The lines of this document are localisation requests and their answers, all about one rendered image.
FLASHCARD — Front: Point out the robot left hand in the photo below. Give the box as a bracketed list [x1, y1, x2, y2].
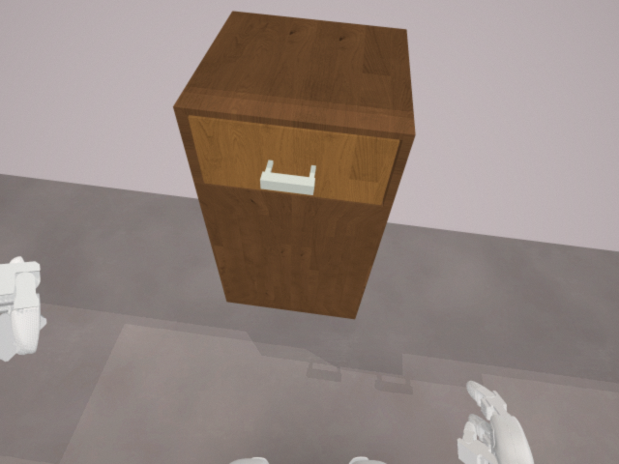
[0, 256, 46, 362]

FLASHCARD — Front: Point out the cabinet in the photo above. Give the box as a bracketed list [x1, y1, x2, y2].
[173, 11, 416, 319]

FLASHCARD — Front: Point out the handle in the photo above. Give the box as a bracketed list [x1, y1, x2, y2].
[260, 160, 316, 195]

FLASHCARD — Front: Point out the drawer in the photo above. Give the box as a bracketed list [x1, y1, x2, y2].
[188, 115, 399, 205]

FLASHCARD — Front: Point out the robot right hand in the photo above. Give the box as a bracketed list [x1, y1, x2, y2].
[457, 381, 534, 464]

